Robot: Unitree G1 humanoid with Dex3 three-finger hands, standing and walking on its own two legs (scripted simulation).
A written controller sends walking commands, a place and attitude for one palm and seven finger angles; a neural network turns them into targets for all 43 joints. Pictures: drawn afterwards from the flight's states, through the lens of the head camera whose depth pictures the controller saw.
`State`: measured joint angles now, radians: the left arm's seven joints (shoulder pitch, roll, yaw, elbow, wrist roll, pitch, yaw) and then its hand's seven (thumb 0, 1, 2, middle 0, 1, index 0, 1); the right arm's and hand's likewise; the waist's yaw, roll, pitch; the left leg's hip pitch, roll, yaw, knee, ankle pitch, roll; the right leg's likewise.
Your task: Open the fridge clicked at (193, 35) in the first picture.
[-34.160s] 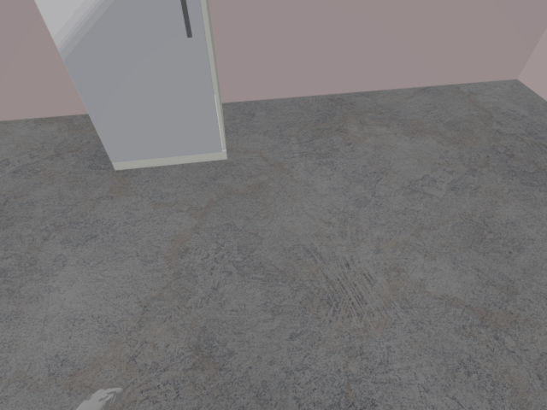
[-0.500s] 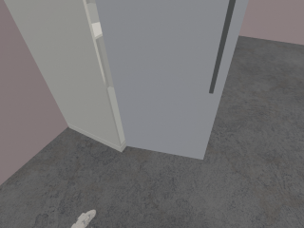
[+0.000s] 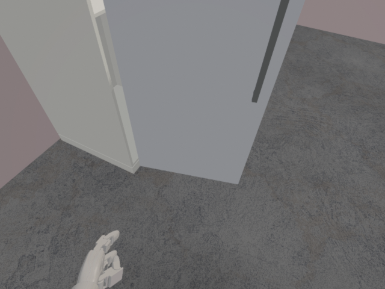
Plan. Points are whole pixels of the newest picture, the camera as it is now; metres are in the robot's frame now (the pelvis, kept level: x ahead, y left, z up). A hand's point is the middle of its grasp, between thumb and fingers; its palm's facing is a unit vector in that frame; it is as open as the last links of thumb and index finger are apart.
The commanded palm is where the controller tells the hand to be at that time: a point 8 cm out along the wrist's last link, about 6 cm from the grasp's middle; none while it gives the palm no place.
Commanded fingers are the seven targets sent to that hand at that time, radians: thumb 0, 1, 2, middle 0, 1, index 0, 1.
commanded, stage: stop stepping back and stand still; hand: right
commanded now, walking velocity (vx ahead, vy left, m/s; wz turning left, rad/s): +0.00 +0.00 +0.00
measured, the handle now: (270, 44) +0.75 -0.17 +0.15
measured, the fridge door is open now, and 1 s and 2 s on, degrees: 75 75 75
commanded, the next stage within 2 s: let the arm hang, fingers relaxed in 0.34 s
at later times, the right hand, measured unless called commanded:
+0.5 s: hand (379, 212) +0.24 -0.28 +0.13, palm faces +0.26 +0.79 -0.56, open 7.4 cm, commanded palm none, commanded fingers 0.00 -0.90 -0.90 0.20 0.30 0.20 0.30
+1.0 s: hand out of the picture -0.06 -0.24 -0.17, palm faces +0.02 +0.98 -0.21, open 7.3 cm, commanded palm none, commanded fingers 0.00 -0.90 -0.90 0.20 0.30 0.20 0.30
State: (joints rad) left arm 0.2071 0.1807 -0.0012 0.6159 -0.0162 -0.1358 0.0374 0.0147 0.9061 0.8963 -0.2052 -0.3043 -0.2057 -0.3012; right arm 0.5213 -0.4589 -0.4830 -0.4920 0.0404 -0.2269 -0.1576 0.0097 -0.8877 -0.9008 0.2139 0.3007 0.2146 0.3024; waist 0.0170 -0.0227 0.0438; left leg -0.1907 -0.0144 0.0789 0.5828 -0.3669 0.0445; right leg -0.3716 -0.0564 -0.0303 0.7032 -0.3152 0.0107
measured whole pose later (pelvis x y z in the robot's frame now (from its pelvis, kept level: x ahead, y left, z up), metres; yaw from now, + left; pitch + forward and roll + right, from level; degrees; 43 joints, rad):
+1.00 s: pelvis -0.02 -0.04 +0.01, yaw -2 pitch -1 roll +2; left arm 0.25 0.23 0.00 1.04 0.02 0.04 0.01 0.01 0.91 0.90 -0.20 -0.30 -0.21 -0.30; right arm 0.32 -0.24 0.00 1.08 -0.02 0.03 0.00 0.01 -0.93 -0.90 0.21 0.30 0.21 0.30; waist 0.00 0.00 0.08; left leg -0.16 0.00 0.09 0.43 -0.26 0.00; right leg -0.33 -0.02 -0.02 0.48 -0.14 -0.03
